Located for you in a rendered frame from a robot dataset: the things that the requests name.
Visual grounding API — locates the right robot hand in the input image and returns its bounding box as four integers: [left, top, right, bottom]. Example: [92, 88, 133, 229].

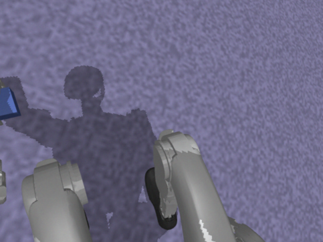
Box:
[228, 216, 265, 242]

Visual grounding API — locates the small box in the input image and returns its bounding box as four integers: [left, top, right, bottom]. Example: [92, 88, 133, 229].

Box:
[0, 87, 21, 120]

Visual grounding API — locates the right robot foot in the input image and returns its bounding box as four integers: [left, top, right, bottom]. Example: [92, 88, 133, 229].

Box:
[145, 167, 177, 230]

